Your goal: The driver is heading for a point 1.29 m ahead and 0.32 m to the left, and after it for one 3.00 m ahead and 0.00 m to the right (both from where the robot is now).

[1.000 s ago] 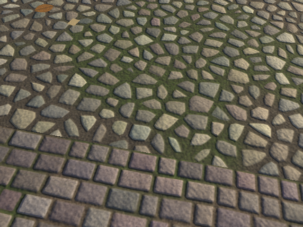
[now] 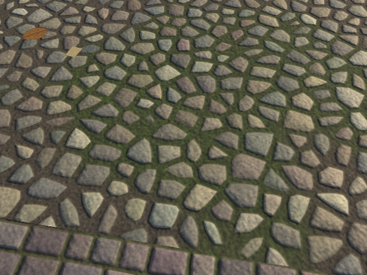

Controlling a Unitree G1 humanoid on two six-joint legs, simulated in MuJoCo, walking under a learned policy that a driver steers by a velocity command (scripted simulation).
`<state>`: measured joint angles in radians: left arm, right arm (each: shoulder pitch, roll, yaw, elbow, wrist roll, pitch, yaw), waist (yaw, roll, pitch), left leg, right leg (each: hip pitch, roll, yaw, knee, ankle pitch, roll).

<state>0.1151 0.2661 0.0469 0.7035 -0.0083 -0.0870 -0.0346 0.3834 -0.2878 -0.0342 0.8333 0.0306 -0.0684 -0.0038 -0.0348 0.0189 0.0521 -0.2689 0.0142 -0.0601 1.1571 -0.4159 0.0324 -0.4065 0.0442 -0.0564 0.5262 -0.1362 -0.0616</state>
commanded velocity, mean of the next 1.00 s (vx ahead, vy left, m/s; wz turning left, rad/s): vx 0.46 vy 0.00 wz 0.00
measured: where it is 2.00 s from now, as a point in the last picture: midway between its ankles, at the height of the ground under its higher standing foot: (176, 227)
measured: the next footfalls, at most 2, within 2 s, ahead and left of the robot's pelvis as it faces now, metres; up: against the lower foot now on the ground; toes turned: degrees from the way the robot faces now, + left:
left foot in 0.44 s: +0.42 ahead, +0.15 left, +0.00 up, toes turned +1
right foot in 0.94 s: +0.71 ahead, -0.08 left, +0.00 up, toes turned -1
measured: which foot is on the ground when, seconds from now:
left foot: up 0.00-0.42, down 0.44-0.96, up 0.98-1.00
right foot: down 0.00-0.44, up 0.46-0.92, down 0.94-1.00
